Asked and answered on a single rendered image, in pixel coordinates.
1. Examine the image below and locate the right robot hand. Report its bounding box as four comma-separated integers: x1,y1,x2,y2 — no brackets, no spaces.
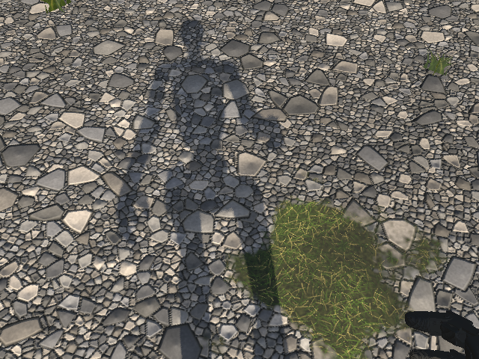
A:
405,310,479,359

